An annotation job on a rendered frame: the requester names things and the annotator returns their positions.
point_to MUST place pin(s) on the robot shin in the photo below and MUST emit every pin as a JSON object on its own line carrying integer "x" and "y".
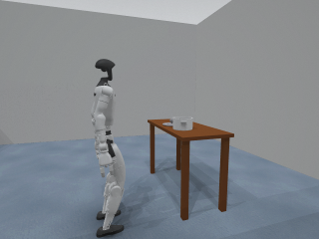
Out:
{"x": 106, "y": 193}
{"x": 112, "y": 205}

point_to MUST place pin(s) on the lid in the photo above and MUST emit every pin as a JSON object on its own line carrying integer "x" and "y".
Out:
{"x": 168, "y": 123}

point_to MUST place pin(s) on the robot right upper arm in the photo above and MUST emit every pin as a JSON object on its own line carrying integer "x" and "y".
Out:
{"x": 105, "y": 95}

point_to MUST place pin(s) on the robot left forearm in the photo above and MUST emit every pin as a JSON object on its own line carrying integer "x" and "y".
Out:
{"x": 94, "y": 124}

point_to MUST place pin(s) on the robot left upper arm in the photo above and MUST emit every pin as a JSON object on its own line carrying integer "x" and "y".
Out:
{"x": 93, "y": 110}

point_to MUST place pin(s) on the robot right hand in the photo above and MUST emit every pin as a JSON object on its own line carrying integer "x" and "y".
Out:
{"x": 105, "y": 160}

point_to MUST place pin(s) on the table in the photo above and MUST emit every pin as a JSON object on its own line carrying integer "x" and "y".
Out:
{"x": 183, "y": 139}

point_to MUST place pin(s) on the robot left shin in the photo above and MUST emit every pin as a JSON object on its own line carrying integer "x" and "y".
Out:
{"x": 106, "y": 193}

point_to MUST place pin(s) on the robot left hand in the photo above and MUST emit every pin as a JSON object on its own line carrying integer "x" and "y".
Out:
{"x": 97, "y": 149}

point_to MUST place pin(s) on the robot right forearm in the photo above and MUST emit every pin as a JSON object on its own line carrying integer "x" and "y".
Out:
{"x": 100, "y": 129}

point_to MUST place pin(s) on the robot right shin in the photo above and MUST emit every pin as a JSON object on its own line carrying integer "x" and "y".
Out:
{"x": 112, "y": 205}

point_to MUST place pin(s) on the pot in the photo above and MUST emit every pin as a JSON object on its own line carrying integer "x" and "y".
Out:
{"x": 182, "y": 123}

